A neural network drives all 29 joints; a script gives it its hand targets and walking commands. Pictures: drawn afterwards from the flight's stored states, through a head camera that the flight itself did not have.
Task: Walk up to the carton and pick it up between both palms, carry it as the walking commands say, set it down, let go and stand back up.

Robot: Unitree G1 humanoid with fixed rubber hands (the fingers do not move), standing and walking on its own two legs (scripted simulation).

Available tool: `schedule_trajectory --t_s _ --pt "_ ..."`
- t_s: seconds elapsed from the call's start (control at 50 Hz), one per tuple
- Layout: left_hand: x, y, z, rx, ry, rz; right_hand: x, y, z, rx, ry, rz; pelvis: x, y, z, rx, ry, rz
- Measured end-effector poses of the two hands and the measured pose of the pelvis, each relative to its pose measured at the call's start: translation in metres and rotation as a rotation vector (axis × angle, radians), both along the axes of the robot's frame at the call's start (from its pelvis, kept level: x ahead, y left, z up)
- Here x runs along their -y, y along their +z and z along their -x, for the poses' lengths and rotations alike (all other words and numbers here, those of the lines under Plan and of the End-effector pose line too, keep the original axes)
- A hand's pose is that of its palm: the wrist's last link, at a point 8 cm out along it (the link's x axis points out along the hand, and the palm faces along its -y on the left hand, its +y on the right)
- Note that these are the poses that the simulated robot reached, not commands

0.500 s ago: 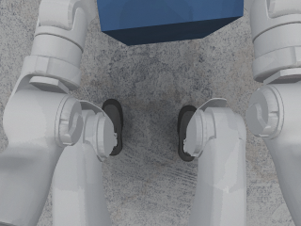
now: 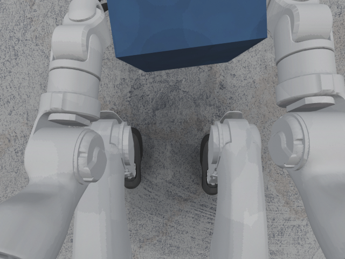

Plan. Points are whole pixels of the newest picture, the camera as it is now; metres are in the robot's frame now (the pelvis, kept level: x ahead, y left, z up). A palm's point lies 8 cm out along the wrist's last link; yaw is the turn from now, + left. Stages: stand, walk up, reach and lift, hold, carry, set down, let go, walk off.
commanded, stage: reach and lift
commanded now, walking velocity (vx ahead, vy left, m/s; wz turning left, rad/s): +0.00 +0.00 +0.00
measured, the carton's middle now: (182, 5) +0.56 -0.02 -0.13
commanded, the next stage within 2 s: none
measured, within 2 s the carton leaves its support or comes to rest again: neither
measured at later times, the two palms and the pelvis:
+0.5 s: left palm out of the picture +0.53 +0.14 -0.01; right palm out of the picture +0.54 -0.16 +0.00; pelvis +0.00 +0.01 +0.05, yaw -1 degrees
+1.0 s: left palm out of the picture +0.50 +0.13 +0.06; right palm out of the picture +0.52 -0.16 +0.07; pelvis +0.00 +0.01 +0.10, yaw -2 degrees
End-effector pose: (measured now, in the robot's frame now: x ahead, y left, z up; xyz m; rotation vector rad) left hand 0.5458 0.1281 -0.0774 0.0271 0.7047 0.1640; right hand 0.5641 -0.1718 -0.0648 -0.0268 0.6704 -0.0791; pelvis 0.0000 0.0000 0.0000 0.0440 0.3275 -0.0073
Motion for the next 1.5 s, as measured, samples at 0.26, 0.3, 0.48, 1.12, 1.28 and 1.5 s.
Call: schedule_trajectory --t_s 0.26,0.3,0.48,1.12,1.28,1.5 --pt "-0.004 0.035 0.009 0.003 0.007 0.012 -0.004 0.035 0.010 0.001 -0.005 0.001 -0.004 0.020 0.003 0.041 -0.012 0.009" --pt "-0.006 0.040 0.012 0.004 0.009 0.012 -0.006 0.040 0.012 0.001 -0.003 -0.001 -0.005 0.024 0.003 0.048 -0.014 0.011" --pt "-0.010 0.067 0.019 -0.004 0.009 0.008 -0.010 0.065 0.020 -0.006 0.002 0.000 -0.007 0.045 0.005 0.073 -0.019 0.016" --pt "-0.007 0.155 0.050 -0.005 0.006 0.011 -0.007 0.156 0.049 -0.008 -0.004 0.000 -0.007 0.116 0.003 0.184 -0.041 0.020" --pt "-0.007 0.177 0.057 -0.007 0.009 0.016 -0.008 0.178 0.057 -0.011 -0.007 -0.003 -0.008 0.136 0.001 0.212 -0.046 0.023" --pt "-0.008 0.208 0.068 -0.007 0.013 0.025 -0.008 0.210 0.068 -0.010 -0.011 0.000 -0.008 0.164 -0.001 0.251 -0.052 0.026"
